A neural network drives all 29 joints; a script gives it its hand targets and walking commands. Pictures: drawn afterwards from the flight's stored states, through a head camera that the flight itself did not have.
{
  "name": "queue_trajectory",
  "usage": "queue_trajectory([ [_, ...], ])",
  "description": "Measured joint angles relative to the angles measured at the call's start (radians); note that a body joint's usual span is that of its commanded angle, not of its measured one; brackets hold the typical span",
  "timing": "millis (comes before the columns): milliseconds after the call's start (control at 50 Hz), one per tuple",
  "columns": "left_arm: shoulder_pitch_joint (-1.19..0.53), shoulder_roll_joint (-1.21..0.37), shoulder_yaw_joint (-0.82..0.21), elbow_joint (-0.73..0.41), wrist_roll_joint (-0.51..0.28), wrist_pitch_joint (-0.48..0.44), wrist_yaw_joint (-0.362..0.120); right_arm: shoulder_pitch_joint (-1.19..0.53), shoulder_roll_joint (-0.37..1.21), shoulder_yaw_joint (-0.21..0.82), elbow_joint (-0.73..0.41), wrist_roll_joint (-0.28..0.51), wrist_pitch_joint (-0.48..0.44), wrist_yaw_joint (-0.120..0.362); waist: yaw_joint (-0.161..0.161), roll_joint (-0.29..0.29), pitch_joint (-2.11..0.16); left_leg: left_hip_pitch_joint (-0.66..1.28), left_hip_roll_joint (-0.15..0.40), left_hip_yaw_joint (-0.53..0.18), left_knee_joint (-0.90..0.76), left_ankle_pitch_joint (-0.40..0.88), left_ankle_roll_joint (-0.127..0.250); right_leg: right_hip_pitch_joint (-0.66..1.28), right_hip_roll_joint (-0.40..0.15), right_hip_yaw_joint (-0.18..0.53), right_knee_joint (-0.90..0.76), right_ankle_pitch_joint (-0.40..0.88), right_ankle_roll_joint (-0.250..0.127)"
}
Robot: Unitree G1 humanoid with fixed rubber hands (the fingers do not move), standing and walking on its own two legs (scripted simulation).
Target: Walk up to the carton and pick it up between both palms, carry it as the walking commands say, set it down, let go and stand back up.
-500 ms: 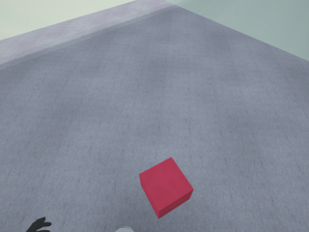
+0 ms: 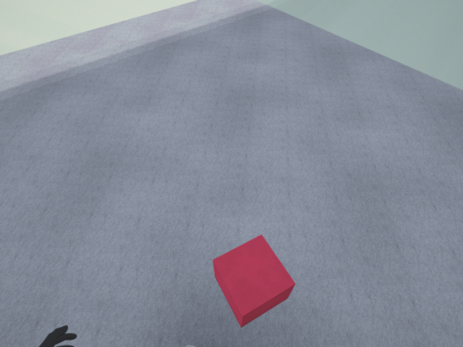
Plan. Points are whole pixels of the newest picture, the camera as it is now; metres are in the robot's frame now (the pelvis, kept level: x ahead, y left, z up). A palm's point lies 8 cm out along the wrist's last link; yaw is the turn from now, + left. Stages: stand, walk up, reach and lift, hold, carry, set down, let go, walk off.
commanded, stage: walk up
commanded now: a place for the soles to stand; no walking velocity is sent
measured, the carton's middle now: (251, 279) +0.46 -0.08 -0.65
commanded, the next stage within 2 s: none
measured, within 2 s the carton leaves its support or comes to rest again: neither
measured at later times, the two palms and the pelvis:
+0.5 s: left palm out of the picture +0.12 +0.34 -0.08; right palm out of the picture +0.07 -0.33 -0.08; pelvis +0.00 +0.01 +0.00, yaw +1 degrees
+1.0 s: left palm out of the picture +0.12 +0.34 -0.08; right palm out of the picture +0.08 -0.33 -0.08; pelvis +0.01 +0.01 +0.00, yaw +1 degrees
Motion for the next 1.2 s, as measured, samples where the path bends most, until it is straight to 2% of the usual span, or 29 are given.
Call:
queue_trajectory([
  [40,0.0,0.0,0.0,0.001,0.0,-0.004,0.0,-0.002,0.0,0.0,0.0,0.0,0.003,0.0,0.0,0.0,0.0,-0.006,-0.001,0.0,0.012,0.01,0.01,0.004,0.0,-0.001,-0.005,0.023,0.002],
  [120,0.0,0.0,0.0,0.0,0.0,-0.011,0.0,-0.002,0.0,0.0,0.001,0.0,0.008,-0.001,0.0,0.001,-0.001,-0.02,-0.01,0.001,0.071,-0.12,0.03,0.025,-0.006,-0.001,-0.025,0.008,-0.001],
  [160,0.0,-0.001,0.0,0.001,0.0,-0.012,0.0,-0.002,-0.002,-0.002,0.001,0.0,0.004,0.0,-0.001,0.007,-0.001,0.004,-0.004,0.0,-0.012,0.03,0.041,0.02,-0.007,-0.002,-0.016,0.005,0.009],
  [200,-0.001,0.0,0.0,0.001,0.0,-0.004,0.0,-0.002,-0.001,-0.002,0.001,0.0,0.0,0.001,0.0,0.005,0.002,-0.005,-0.002,0.001,-0.003,0.048,-0.007,0.005,-0.009,-0.001,0.014,-0.034,0.007],
  [220,-0.001,0.0,0.0,0.001,0.0,0.004,0.0,-0.002,0.0,-0.002,0.001,0.0,0.0,0.002,0.0,0.004,0.002,-0.007,-0.002,0.0,0.001,0.032,-0.015,0.001,-0.008,-0.001,0.026,-0.08,0.004],
  [260,-0.001,0.0,0.0,0.001,0.0,0.009,0.0,-0.002,0.0,-0.002,0.001,0.0,0.0,0.001,0.0,0.002,0.001,-0.008,-0.002,0.0,-0.003,0.017,-0.005,-0.001,-0.006,-0.001,0.027,-0.108,-0.001],
  [320,-0.001,0.0,0.0,0.005,0.0,0.004,0.0,-0.006,0.0,-0.002,0.001,0.0,0.003,0.001,0.0,0.002,0.001,-0.008,0.001,-0.001,-0.006,0.019,0.001,0.004,-0.001,-0.001,-0.012,0.026,0.001],
  [400,0.0,0.0,0.0,0.01,0.0,-0.005,0.0,-0.007,0.0,-0.002,0.003,0.0,0.011,0.002,0.0,0.002,0.0,-0.016,-0.007,0.0,0.069,-0.098,0.026,0.026,-0.004,0.0,-0.029,0.016,0.002],
  [440,-0.001,0.0,0.0,0.011,0.0,-0.009,0.0,-0.007,-0.001,-0.002,0.007,0.0,0.009,0.003,-0.001,0.004,-0.002,0.001,-0.006,-0.001,0.018,-0.07,0.037,0.026,-0.007,-0.002,-0.031,0.014,0.005],
  [460,-0.001,-0.001,0.0,0.011,0.0,-0.009,0.0,-0.006,-0.001,-0.003,0.009,0.0,0.006,0.004,-0.001,0.006,-0.001,0.01,-0.002,-0.001,-0.02,0.022,0.034,0.02,-0.007,-0.001,-0.023,0.011,0.011],
  [480,-0.002,0.0,0.0,0.011,0.0,-0.008,0.0,-0.007,0.0,-0.003,0.009,0.0,0.003,0.004,0.0,0.005,0.001,0.006,-0.001,0.0,-0.019,0.055,0.009,0.012,-0.009,-0.001,-0.008,0.008,0.011],
  [520,-0.002,0.0,0.0,0.011,0.0,0.004,0.0,-0.007,0.0,-0.002,0.01,0.0,0.002,0.005,0.0,0.001,0.001,0.0,-0.001,0.0,-0.009,0.034,-0.019,0.001,-0.008,-0.001,0.017,-0.077,0.005],
  [560,-0.002,0.0,0.0,0.011,0.0,0.008,0.0,-0.007,0.0,-0.002,0.009,0.0,0.002,0.003,0.0,-0.001,0.001,-0.001,-0.001,-0.001,-0.011,0.016,-0.008,0.0,-0.006,-0.001,0.012,-0.082,-0.001],
  [620,-0.002,0.0,0.0,0.015,0.0,0.001,0.0,-0.011,0.0,-0.002,0.01,0.0,0.004,0.003,0.0,-0.002,0.001,-0.004,0.0,-0.002,-0.003,0.019,0.001,0.007,-0.003,-0.001,-0.019,0.039,0.003],
  [700,-0.002,0.0,0.0,0.017,0.0,-0.008,0.0,-0.012,-0.001,-0.002,0.01,0.0,0.01,0.004,0.0,-0.001,-0.001,-0.01,-0.007,0.0,0.053,-0.101,0.026,0.028,-0.006,-0.001,-0.033,0.014,0.004],
  [740,-0.002,0.0,0.0,0.017,0.0,-0.008,0.0,-0.012,-0.002,-0.003,0.01,0.0,0.007,0.004,-0.001,0.004,-0.001,0.01,-0.001,-0.001,-0.019,0.039,0.033,0.023,-0.007,-0.002,-0.023,0.009,0.012],
  [780,-0.003,0.0,0.0,0.018,0.0,-0.003,0.0,-0.012,-0.002,-0.003,0.011,0.0,0.004,0.004,0.0,0.002,0.0,0.001,0.0,0.0,-0.007,0.04,-0.011,0.009,-0.009,0.0,0.004,-0.014,0.008],
  [800,-0.003,0.0,0.0,0.018,0.0,0.004,0.0,-0.012,-0.002,-0.003,0.011,0.0,0.003,0.004,0.0,0.0,0.0,-0.001,0.0,0.0,-0.002,0.025,-0.018,0.006,-0.008,0.0,0.013,-0.056,0.004],
  [840,-0.002,0.0,0.0,0.017,0.0,0.009,0.0,-0.013,-0.002,-0.003,0.01,0.0,0.002,0.002,0.0,-0.001,0.0,-0.002,0.001,-0.001,-0.004,0.01,-0.007,0.004,-0.005,0.0,0.009,-0.062,-0.001],
  [900,-0.002,0.0,0.0,0.018,0.0,0.002,0.0,-0.014,-0.002,-0.003,0.011,0.0,0.005,0.002,0.0,-0.001,0.0,-0.006,0.001,-0.001,0.006,0.017,0.008,0.011,-0.002,0.0,-0.014,0.028,0.004],
  [960,-0.002,0.0,0.0,0.019,0.0,-0.005,0.0,-0.014,-0.002,-0.003,0.013,0.0,0.01,0.002,0.0,-0.001,-0.002,-0.017,-0.006,0.001,0.066,-0.106,0.021,0.028,-0.005,0.0,-0.026,0.011,0.002],
  [980,-0.002,0.0,0.0,0.019,0.0,-0.007,0.0,-0.014,-0.002,-0.003,0.013,0.0,0.01,0.002,-0.001,0.0,-0.003,-0.01,-0.006,0.0,0.042,-0.108,0.026,0.03,-0.008,-0.001,-0.028,0.009,0.003],
  [1000,-0.002,-0.001,0.0,0.019,0.0,-0.008,0.0,-0.014,-0.003,-0.003,0.014,0.0,0.008,0.002,-0.001,0.003,-0.003,0.003,-0.003,0.0,-0.003,-0.041,0.031,0.03,-0.008,-0.002,-0.026,0.008,0.007],
  [1020,-0.002,0.0,0.0,0.019,0.0,-0.008,0.0,-0.014,-0.003,-0.003,0.015,0.0,0.004,0.002,0.0,0.005,-0.001,0.008,-0.001,0.0,-0.029,0.06,0.024,0.027,-0.009,-0.001,-0.017,0.005,0.011],
  [1060,-0.003,0.0,0.0,0.02,0.0,0.0,0.0,-0.014,0.0,-0.003,0.015,0.0,0.001,0.004,0.0,0.003,0.0,0.002,0.001,0.001,-0.016,0.064,-0.017,0.017,-0.009,0.0,0.007,-0.039,0.006],
  [1080,-0.003,0.0,0.0,0.019,0.0,0.006,0.0,-0.014,0.0,-0.002,0.015,0.0,0.001,0.004,0.0,0.0,0.0,0.001,0.001,0.0,-0.015,0.045,-0.021,0.013,-0.009,0.0,0.02,-0.084,0.002],
  [1120,-0.003,0.0,0.0,0.019,0.0,0.009,0.0,-0.015,0.0,-0.002,0.014,0.0,0.001,0.003,0.0,-0.002,-0.001,-0.004,0.002,0.0,-0.017,0.026,-0.006,0.007,-0.006,0.0,0.015,-0.084,-0.004],
  [1160,-0.002,0.0,0.0,0.023,0.0,0.006,0.0,-0.018,0.0,-0.002,0.015,0.0,0.003,0.003,0.0,-0.002,-0.001,-0.005,0.005,-0.001,-0.018,0.027,0.003,0.011,-0.001,0.0,-0.015,0.022,-0.003],
  [1200,-0.001,0.0,0.0,0.024,0.0,0.0,0.0,-0.019,0.0,-0.002,0.015,0.0,0.008,0.003,0.001,-0.003,-0.001,-0.015,0.0,0.001,0.024,-0.012,0.02,0.02,-0.001,0.0,-0.02,0.026,0.0],
])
